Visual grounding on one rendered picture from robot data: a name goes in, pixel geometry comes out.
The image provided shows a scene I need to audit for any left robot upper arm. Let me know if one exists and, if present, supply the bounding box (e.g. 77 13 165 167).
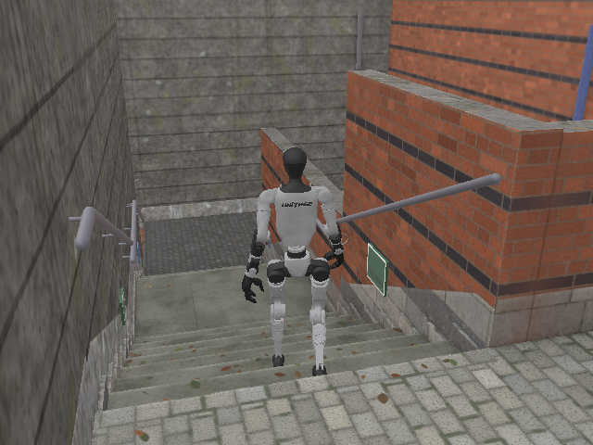
256 188 276 243

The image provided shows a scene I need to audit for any right robot upper arm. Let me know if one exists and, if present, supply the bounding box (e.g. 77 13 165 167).
314 186 339 235

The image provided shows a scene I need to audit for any right robot forearm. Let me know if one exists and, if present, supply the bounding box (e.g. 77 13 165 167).
329 222 344 255

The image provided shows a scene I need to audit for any robot right hand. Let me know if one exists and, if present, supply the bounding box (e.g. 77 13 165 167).
323 251 344 270

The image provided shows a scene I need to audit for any left robot forearm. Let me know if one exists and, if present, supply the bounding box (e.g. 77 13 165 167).
245 228 265 278

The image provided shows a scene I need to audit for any robot left hand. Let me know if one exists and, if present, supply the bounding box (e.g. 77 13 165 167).
242 275 264 303

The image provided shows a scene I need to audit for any left robot foot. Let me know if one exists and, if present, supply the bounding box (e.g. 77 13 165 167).
272 354 284 367

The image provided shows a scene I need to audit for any right robot thigh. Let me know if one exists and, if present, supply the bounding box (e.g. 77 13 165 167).
309 258 330 324

